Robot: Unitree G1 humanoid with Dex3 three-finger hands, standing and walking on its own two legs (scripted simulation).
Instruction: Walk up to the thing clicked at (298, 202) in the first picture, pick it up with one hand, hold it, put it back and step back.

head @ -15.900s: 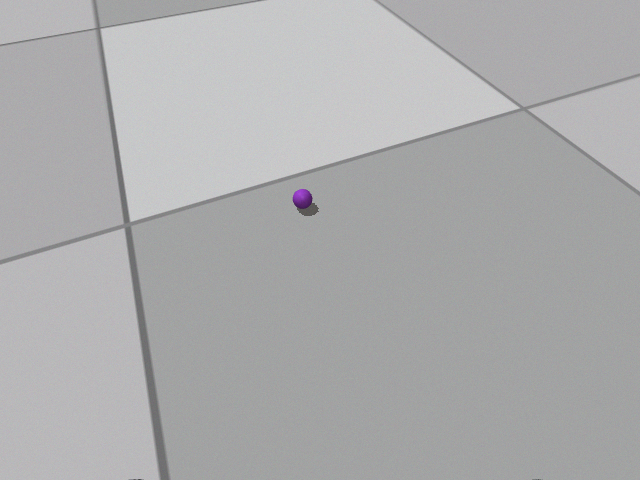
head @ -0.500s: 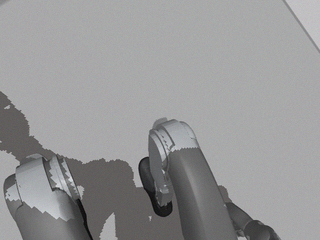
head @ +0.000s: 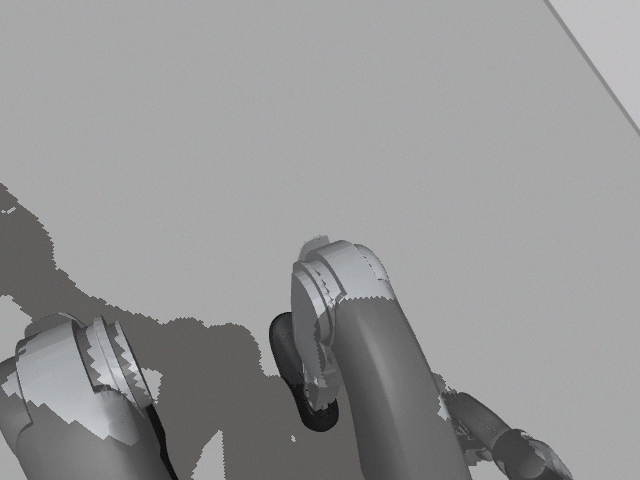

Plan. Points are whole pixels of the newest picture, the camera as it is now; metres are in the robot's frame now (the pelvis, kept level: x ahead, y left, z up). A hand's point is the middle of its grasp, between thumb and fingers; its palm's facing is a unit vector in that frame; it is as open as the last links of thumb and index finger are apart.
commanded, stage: close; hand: left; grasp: from above
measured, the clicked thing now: out of the picture +0.43 +0.34 -0.25
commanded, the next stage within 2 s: settle in 0.68 s
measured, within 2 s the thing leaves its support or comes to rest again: leaves its support in 1.04 s
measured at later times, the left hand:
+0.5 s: hand out of the picture +0.40 +0.33 -0.23, palm faces -0.45 -0.17 -0.88, open 10.8 cm
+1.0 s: hand out of the picture +0.42 +0.34 -0.23, palm faces -0.44 -0.19 -0.88, open 10.7 cm
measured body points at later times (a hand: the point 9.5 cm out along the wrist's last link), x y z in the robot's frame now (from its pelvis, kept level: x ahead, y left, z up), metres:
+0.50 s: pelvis +0.00 +0.00 +0.00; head +0.25 +0.12 +0.35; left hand +0.42 +0.33 -0.18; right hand +0.08 -0.26 -0.07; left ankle +0.06 +0.13 -0.26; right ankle +0.11 -0.12 -0.26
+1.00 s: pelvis +0.00 +0.00 +0.00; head +0.26 +0.12 +0.35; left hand +0.44 +0.34 -0.18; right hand +0.07 -0.26 -0.07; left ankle +0.06 +0.13 -0.26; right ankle +0.11 -0.12 -0.26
